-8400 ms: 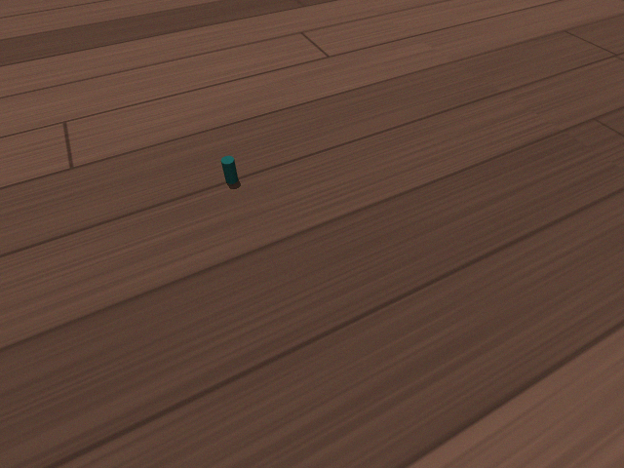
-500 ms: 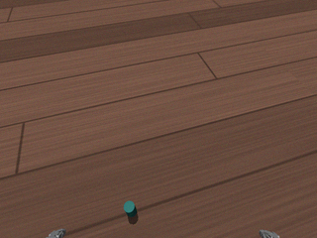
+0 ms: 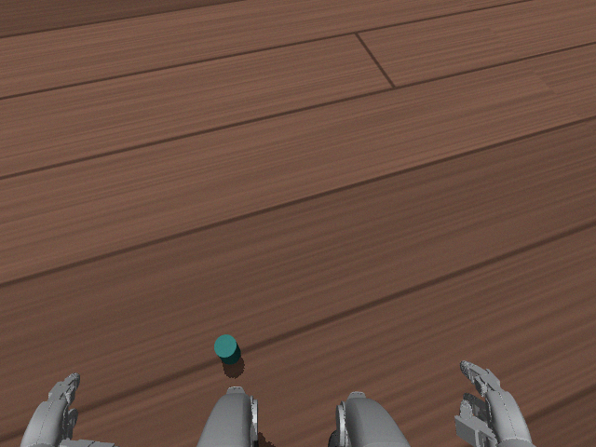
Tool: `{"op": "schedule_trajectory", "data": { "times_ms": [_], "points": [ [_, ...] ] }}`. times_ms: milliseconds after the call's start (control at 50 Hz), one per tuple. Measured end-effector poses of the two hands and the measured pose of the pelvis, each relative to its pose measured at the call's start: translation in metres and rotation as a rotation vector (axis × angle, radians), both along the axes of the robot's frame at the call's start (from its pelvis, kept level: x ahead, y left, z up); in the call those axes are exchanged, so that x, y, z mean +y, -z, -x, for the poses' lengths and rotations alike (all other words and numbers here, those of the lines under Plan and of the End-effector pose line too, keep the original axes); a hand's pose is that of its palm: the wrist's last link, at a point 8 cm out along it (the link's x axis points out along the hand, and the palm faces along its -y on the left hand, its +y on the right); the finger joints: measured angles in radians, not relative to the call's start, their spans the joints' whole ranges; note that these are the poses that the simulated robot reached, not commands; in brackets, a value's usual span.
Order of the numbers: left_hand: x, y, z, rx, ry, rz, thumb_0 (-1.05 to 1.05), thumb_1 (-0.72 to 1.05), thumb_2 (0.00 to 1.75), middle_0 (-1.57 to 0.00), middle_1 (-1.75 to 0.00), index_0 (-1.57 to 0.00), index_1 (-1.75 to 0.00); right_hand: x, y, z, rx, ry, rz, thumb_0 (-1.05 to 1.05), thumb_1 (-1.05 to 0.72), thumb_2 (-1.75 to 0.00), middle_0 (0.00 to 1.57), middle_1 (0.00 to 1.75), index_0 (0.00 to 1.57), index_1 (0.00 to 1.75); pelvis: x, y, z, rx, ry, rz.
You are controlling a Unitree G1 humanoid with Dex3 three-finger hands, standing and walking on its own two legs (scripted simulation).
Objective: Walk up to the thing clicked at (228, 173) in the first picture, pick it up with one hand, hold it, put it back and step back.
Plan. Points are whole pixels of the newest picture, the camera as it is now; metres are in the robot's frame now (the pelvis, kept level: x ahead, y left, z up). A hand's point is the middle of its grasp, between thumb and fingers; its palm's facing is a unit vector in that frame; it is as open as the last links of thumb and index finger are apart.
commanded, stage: go down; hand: left
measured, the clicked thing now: (228, 350) +0.35 +0.18 -0.63
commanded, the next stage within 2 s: none
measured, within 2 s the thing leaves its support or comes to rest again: neither
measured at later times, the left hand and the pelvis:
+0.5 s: hand (99, 398) +0.20 +0.32 -0.20, palm faces +0.14 -0.96 -0.22, open 17.5 cm; pelvis -0.02 +0.00 -0.11, yaw +0 degrees
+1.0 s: hand (100, 372) +0.24 +0.36 -0.26, palm faces +0.14 -0.97 -0.19, open 17.2 cm; pelvis -0.06 +0.00 -0.21, yaw -3 degrees
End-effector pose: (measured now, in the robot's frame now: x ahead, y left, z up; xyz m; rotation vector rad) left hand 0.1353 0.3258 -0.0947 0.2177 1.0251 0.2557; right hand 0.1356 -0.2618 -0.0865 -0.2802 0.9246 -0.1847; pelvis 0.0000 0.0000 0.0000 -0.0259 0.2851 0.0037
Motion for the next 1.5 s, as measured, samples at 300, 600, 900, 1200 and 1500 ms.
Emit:
{"op": "schedule_trajectory", "data": {
  "times_ms": [300,600,900,1200,1500],
  "points": [
    [0.018,0.027,0.009,-0.071,-0.016,0.016,-0.01,-0.58,0.01,-0.09,-0.06,-0.1,-0.04,0.023,0.02,-0.043,-0.168,-0.122,0.019,0.01,-0.9,-0.9,0.21,0.3,0.2,0.3,0.002,0.038,0.01,0.086,-0.014,0.016],
    [0.051,0.1,-0.05,-0.374,0.076,0.039,-0.01,-0.59,0.06,-0.09,-0.11,-0.09,-0.11,0.007,0.137,-0.019,-0.029,-0.156,0.061,0.01,-0.9,-0.9,0.21,0.3,0.2,0.3,0.002,0.135,0.034,0.235,0.009,0.028],
    [0.077,0.138,-0.073,-0.532,0.1,0.026,-0.01,-0.54,0.12,-0.07,-0.14,-0.07,-0.13,-0.005,0.21,0.023,0.069,-0.148,0.081,0.01,-0.88,-0.9,0.21,0.3,0.2,0.3,-0.002,0.196,0.059,0.277,0.022,0.036],
    [0.093,0.165,-0.091,-0.627,0.123,0.044,-0.01,-0.5,0.11,-0.07,-0.11,-0.06,-0.11,-0.017,0.251,0.037,0.101,-0.155,0.123,0.01,-0.89,-0.9,0.21,0.3,0.2,0.3,-0.003,0.239,0.068,0.291,0.04,0.044],
    [0.102,0.183,-0.1,-0.69,0.143,0.054,-0.01,-0.51,0.12,-0.06,-0.1,-0.05,-0.1,-0.015,0.283,0.036,0.092,-0.19,0.134,0.01,-0.9,-0.91,0.21,0.3,0.2,0.3,-0.003,0.272,0.074,0.28,0.048,0.048]
  ]
}}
